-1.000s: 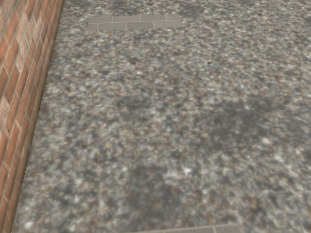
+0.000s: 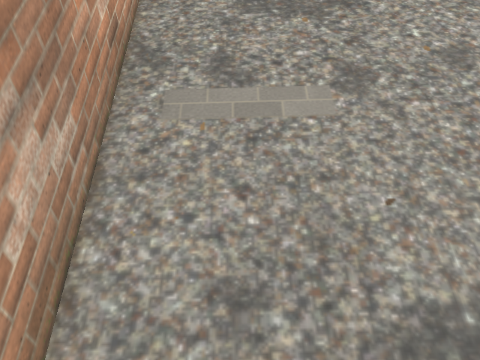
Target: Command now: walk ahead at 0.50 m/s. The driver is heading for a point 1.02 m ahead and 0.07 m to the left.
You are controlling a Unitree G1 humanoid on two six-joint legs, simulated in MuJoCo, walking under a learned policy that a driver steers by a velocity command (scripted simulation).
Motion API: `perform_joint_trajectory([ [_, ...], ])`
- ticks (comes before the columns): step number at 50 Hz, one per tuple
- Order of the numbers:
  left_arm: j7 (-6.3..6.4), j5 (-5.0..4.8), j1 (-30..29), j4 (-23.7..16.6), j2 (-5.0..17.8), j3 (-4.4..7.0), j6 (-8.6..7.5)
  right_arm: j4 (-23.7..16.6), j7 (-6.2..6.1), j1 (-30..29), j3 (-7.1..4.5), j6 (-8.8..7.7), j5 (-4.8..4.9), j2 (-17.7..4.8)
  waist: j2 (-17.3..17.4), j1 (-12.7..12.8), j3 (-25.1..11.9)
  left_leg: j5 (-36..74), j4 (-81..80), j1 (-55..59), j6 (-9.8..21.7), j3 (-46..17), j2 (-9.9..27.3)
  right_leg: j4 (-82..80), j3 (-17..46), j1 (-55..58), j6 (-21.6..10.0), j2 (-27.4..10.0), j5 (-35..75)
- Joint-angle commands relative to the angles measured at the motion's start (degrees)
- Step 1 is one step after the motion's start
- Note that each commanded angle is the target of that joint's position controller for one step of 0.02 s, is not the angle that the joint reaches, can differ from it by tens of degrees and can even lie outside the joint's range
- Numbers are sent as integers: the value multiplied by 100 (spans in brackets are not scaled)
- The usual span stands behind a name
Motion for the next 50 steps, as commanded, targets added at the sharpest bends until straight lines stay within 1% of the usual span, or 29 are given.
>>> perform_joint_trajectory([
  [1, 66, -20, 27, -185, 768, 129, -87, -382, 42, -543, 81, 31, 19, 19, -588, -101, 288, 861, -965, 350, -19, 200, -217, -564, 608, -385, -597, -1279, 2045],
  [5, 77, -194, 376, 35, 815, 127, -96, -584, 137, -1242, 120, 51, 69, -59, -505, 74, 571, 975, -1652, 385, 49, 242, -325, -610, 709, 176, -577, -1537, 1647],
  [8, 107, -134, 392, 178, 940, 167, -44, -768, 203, -1489, 94, -35, 95, -233, -616, 10, 577, 392, -1990, 385, 151, 240, -346, -250, 744, 850, -522, -1802, 2011],
  [10, 132, -124, 223, 192, 1091, 212, 3, -686, 211, -1002, -13, -74, 64, -468, -771, -299, 204, 28, -2153, 1313, 296, 444, -614, 379, 646, 1012, -395, -1783, 3480],
  [11, 124, -139, 99, 157, 1093, 199, 45, -425, 178, -145, -137, -45, 45, -660, -764, -667, -290, -1, -2163, 2405, 443, 618, -795, 1163, 431, 850, -305, -1571, 4295],
  [12, 114, -84, -63, 31, 966, 140, 53, -118, 139, 1035, -263, -25, 1, -945, -579, -1101, -1040, 447, -1787, 4269, 710, 159, -368, 2555, 249, -181, -140, -1284, 3757],
  [13, 68, -91, 503, -26, 491, -8, 6, 7, 119, 1941, -376, 17, -121, -1459, 604, -1075, -1987, -96, -1999, 6627, 1541, -2062, 1103, 4949, 17, -2428, 274, -426, 1080],
  [14, 16, -148, 597, 22, 377, -65, -118, 86, 148, 2086, -240, 40, -38, -1168, 1268, -1053, -2668, -966, -3126, 6942, 1817, -4009, 1701, 6153, 795, -3241, 222, -15, -2123],
  [15, 18, -305, 75, -93, 820, 80, -179, -31, 166, 1441, -111, 13, -20, -783, 778, -940, -1748, -1360, -3315, 6155, 1470, -3401, 1443, 6615, 986, -3807, 91, -395, -1876],
  [16, 41, -337, -463, -233, 922, 104, -185, -186, 163, 787, 7, -41, -54, -498, 336, -765, -1026, -1034, -3466, 5142, 1253, -2498, 1203, 6426, 776, -3832, 20, -671, -1302],
  [17, 95, -276, -635, -253, 882, 146, -139, -195, 191, 408, 90, -103, -78, -288, -50, -535, -482, -530, -3687, 4199, 1145, -1763, 941, 6049, 643, -3584, 44, -928, -779],
  [19, 153, -129, -507, -216, 739, 204, 19, -45, 223, 416, 166, -198, -151, -86, 211, -281, -307, -229, -3946, 3375, 969, -1104, 579, 5410, 680, -2851, 52, -1198, -273],
  [20, 166, -143, -478, -218, 658, 219, 75, 49, 212, 569, 171, -203, -141, -107, 275, -251, -223, -138, -4047, 3225, 979, -952, 504, 5237, 628, -2774, 73, -1190, -204],
  [22, 208, -156, -721, -304, 743, 268, 139, 162, 151, 832, 125, -203, -113, -432, 314, -253, 81, -11, -4241, 3085, 1052, -830, 527, 4749, 528, -3081, 190, -1209, 74],
  [24, 213, -111, -1309, -503, 809, 286, 157, 252, 60, 1096, 111, -185, -94, -544, 177, -358, 307, 39, -4372, 3186, 1039, -765, 535, 3976, 526, -3448, 314, -1212, 632],
  [30, -4, -123, -2459, -802, 654, 180, 188, 508, -25, 1686, 124, -175, -22, -567, 119, -612, 479, 235, -4444, 3501, 808, -264, 350, 2274, 351, -3130, 269, -942, 1887],
  [34, -45, -139, -3055, -1090, 722, 110, 113, 685, 5, 2062, 63, -69, 27, -716, 86, -811, 635, 626, -4147, 4431, 862, -303, 609, 1759, 312, -3610, 226, -873, 1458],
  [36, -151, -167, -3301, -1226, 736, 72, 73, 792, -7, 2281, 16, 35, -27, -746, 197, -852, 636, 835, -3857, 4830, 896, -299, 767, 1631, 255, -3696, 151, -839, 1023],
  [38, -220, -183, -3174, -1252, 843, 84, 4, 772, -41, 2172, -24, 63, -19, -794, 276, -645, 495, 1616, -3462, 4819, 777, -256, 816, 1402, 135, -3101, 17, -680, 692],
  [39, -219, -164, -2815, -1160, 984, 144, -16, 731, -41, 2052, -52, 76, -7, -884, 381, -433, 233, 2598, -3084, 4739, 719, -191, 762, 1366, -29, -2408, -74, -481, 584],
  [40, -195, -143, -2030, -921, 1177, 257, -24, 682, -33, 1895, -46, 96, 7, -877, 367, -12, -231, 3440, -2269, 4519, 605, -2, 541, 1248, -185, -1297, -227, -288, 709],
  [41, -142, -96, -869, -587, 1485, 389, -23, 569, -17, 1748, 8, 84, -31, -746, 251, 451, -949, 3082, -966, 3561, 423, 175, 256, 1496, 187, 471, -501, -620, 950],
  [42, -82, 30, 60, -429, 2008, 507, 9, 451, 26, 2141, 148, -8, -65, -278, -839, 445, -1891, 612, 1258, 1296, -4, 516, -556, 1413, 2431, 2796, -1253, -2119, 494],
  [43, -90, -24, 153, -371, 1761, 384, 44, 519, 75, 2267, 218, -154, -2, -126, -1548, 366, -2403, -2973, 2479, 312, -47, -129, -1052, 531, 4294, 3229, -1651, -2727, 90],
  [44, -92, -75, -314, -446, 1410, 264, 43, 410, 104, 1820, 86, -249, 135, -594, -1202, 339, -1662, -2840, 2948, -228, 56, -415, -663, 389, 3698, 2592, -1378, -2498, -266],
  [45, -88, -73, -845, -580, 1176, 189, 30, 285, 92, 1382, 55, -280, 202, -714, -856, 196, -987, -2360, 2836, -287, 117, -216, -352, 244, 2829, 1677, -1168, -2267, -68],
  [46, -124, -25, -1242, -621, 1027, 133, -3, 242, 41, 1169, 27, -258, 156, -648, -452, -14, -511, -1902, 2432, -68, 105, -87, -122, 7, 2248, 741, -1037, -2030, 291],
  [48, -175, 41, -1457, -588, 805, 52, -62, 270, -20, 1328, -22, -97, 53, -455, -540, -359, -259, -1498, 1876, 582, 101, -136, 125, -319, 1662, -237, -899, -1729, 675],
  [50, -151, 22, -1266, -477, 951, 73, -76, 226, -37, 1317, -12, 5, 30, -276, -566, -438, -120, -1320, 1470, 635, 29, -77, 190, -557, 1400, -573, -972, -1673, 849],
])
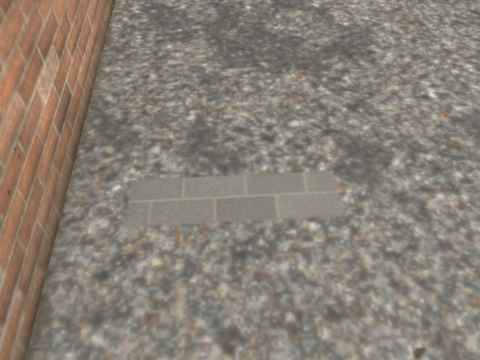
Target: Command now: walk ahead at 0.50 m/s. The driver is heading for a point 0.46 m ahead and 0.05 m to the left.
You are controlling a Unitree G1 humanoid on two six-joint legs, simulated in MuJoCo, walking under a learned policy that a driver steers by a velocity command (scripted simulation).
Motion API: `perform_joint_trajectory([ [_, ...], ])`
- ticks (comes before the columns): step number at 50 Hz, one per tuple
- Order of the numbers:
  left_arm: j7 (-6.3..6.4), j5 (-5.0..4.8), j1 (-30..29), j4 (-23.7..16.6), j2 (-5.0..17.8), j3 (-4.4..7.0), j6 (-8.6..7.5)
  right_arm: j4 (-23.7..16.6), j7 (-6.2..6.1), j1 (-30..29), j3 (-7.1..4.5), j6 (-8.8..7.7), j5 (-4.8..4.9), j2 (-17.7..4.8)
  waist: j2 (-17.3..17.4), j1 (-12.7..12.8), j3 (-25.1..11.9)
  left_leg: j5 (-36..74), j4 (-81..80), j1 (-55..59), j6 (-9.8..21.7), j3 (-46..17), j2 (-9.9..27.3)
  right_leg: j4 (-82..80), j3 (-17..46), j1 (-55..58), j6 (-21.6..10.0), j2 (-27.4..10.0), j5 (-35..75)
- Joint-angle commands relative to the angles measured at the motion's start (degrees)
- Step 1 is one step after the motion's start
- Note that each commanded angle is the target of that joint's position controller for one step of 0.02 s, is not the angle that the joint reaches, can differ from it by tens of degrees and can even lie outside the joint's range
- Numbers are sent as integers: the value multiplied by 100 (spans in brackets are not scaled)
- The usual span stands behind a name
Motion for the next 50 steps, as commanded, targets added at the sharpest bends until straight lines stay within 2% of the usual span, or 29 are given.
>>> perform_joint_trajectory([
  [1, 50, 18, -27, -209, 691, 92, -115, -268, -49, 199, -93, 73, -46, -238, -551, -188, -263, 548, -478, -607, -83, -216, 410, -1409, 1465, 339, -1004, -1591, 631],
  [4, 169, 7, 307, -101, 833, 116, -90, -510, -27, -458, -106, 79, -114, -278, -488, -52, -108, 1538, -1536, -988, -213, -184, 391, -1514, 1171, 498, -918, -1507, 891],
  [7, 212, -44, 582, -10, 865, 114, -72, -678, 38, -1045, -52, 62, -90, -181, -522, 110, -4, 2307, -2548, -754, -228, -22, 204, -1537, 811, 538, -747, -1322, 918],
  [13, 236, -121, 1176, 282, 976, 167, 33, -1041, 211, -1970, 40, 18, -11, -232, -528, 364, 258, 2003, -3501, -851, -105, 51, 13, -1175, 810, 1509, -686, -1681, 873],
  [15, 258, -131, 1150, 304, 1060, 208, 90, -1084, 268, -1877, 17, -27, 1, -361, -621, 224, 172, 1568, -3679, -551, 33, 104, -80, -878, 852, 1768, -593, -1820, 1351],
  [16, 264, -135, 1053, 282, 1114, 225, 116, -1031, 276, -1606, -30, -45, -2, -475, -696, 44, -1, 1393, -3756, -73, 116, 221, -216, -571, 803, 1798, -526, -1801, 2057],
  [17, 268, -149, 926, 248, 1096, 216, 143, -856, 265, -1011, -123, -56, -28, -631, -692, -291, -358, 1393, -3886, 791, 235, 399, -413, 96, 623, 1725, -414, -1617, 2981],
  [18, 271, -120, 889, 190, 923, 154, 156, -534, 226, 26, -271, -58, -62, -932, -540, -690, -1006, 1563, -3754, 2279, 431, 287, -330, 1294, 380, 1158, -250, -1300, 3101],
  [19, 246, -36, 1231, 53, 535, 25, 97, -371, 179, 943, -398, -49, -171, -1460, 391, -736, -1923, 1447, -3681, 4518, 1078, -1599, 1063, 3443, 38, -787, 101, -682, 1282],
  [20, 214, -38, 1531, 113, 158, -102, -32, -313, 203, 1103, -346, -12, -155, -1443, 1453, -598, -2477, 1347, -4548, 5355, 1612, -3688, 1846, 4795, 536, -2159, 303, 110, -2551],
  [21, 197, -167, 1091, 88, 743, 53, -116, -372, 204, 837, -208, -24, -120, -1010, 948, -660, -2001, 1681, -4620, 4947, 1392, -3285, 1646, 5404, 1052, -2657, 239, -186, -2611],
  [22, 212, -230, 719, -24, 882, 89, -149, -512, 192, 253, -138, -36, -123, -826, 661, -503, -1329, 2775, -4603, 4073, 1218, -2342, 1511, 5419, 858, -2762, 211, -451, -2186],
  [23, 264, -176, 552, -19, 857, 112, -121, -593, 211, -179, -68, -50, -163, -629, 199, -299, -996, 3702, -4659, 3244, 1116, -1651, 1270, 5158, 720, -2469, 249, -687, -1794],
  [24, 308, -125, 560, -9, 779, 149, -42, -603, 232, -405, -25, -65, -195, -473, 135, -100, -788, 4156, -4778, 2596, 1026, -1180, 1076, 4832, 692, -2112, 271, -843, -1584],
  [25, 323, -114, 675, 12, 653, 147, 52, -563, 245, -476, 14, -67, -243, -357, 231, 57, -768, 4358, -4905, 2184, 973, -926, 950, 4609, 697, -1711, 274, -921, -1462],
  [27, 349, -85, 823, 50, 412, 122, 179, -458, 211, -457, 34, -69, -292, -378, 274, 221, -752, 4877, -5057, 1759, 1061, -543, 830, 4165, 632, -1348, 346, -885, -1196],
  [29, 376, -36, 612, -45, 388, 112, 232, -402, 116, -503, 32, -47, -294, -496, 303, 288, -739, 5178, -5097, 1655, 1069, -232, 729, 3350, 604, -1294, 435, -881, -736],
  [31, 370, -14, 290, -108, 352, 68, 261, -368, 45, -528, 30, 10, -259, -582, 304, 212, -797, 5090, -5093, 1611, 939, 45, 568, 2467, 514, -989, 469, -830, -160],
  [35, 345, -47, -221, -184, 470, 64, 342, -161, 1, -245, 44, 119, -230, -641, 308, -5, -768, 4313, -5086, 1867, 887, -36, 617, 1593, 497, -699, 472, -701, 258],
  [37, 337, -21, -356, -204, 529, 74, 359, -99, -7, -245, 63, 175, -197, -596, 297, -5, -639, 3748, -4944, 1932, 858, -176, 665, 1224, 504, -587, 399, -665, 110],
  [38, 329, 7, -309, -175, 528, 79, 349, -88, -17, -315, 80, 203, -150, -557, 252, 90, -601, 3405, -4767, 1902, 770, -190, 611, 833, 457, -361, 328, -624, 272],
  [39, 326, 55, -231, -129, 576, 93, 333, -48, -21, -243, 102, 221, -101, -491, 140, 163, -591, 2912, -4561, 1859, 575, -185, 440, 293, 461, -12, 231, -609, 838],
  [40, 344, 100, -150, -91, 815, 143, 321, -20, -23, 0, 127, 211, -148, -394, -158, 65, -699, 2285, -4292, 1741, 332, -113, 173, 205, 744, 468, 125, -889, 2135],
  [41, 370, 93, -215, -123, 1086, 175, 332, 46, -19, 454, 123, 189, -255, -326, -611, -310, -832, 1286, -4084, 1372, 113, 103, -235, 508, 1005, 976, -97, -1231, 3117],
  [42, 369, 55, -328, -57, 845, 118, 377, 160, -44, 819, 165, 219, -254, -102, -1120, -493, -945, 406, -4175, 1261, -66, 226, -395, 573, 1158, 1032, -436, -1379, 2780],
  [43, 332, -25, -493, -63, 610, 87, 412, 135, -67, 564, 166, 273, -240, -188, -1026, -373, -797, 304, -4250, 1415, -145, 272, -417, 482, 1126, 729, -401, -1224, 1939],
  [45, 292, -6, -674, -94, 576, 69, 427, 74, -118, 135, 116, 414, -170, -406, -674, -223, -548, 488, -4227, 1454, -114, 271, -387, 426, 933, 383, -130, -942, 1247],
  [47, 293, -5, -616, -11, 638, 81, 383, 80, -125, 113, 115, 487, -188, -406, -567, -207, -604, 822, -4221, 1594, -86, 214, -316, 509, 838, 410, -74, -852, 1478],
  [50, 314, -25, -578, 97, 608, 71, 374, 139, -120, 108, 111, 483, -174, -385, -434, -165, -715, 1218, -4154, 1746, -102, 198, -264, 661, 768, 566, -109, -806, 1909],
])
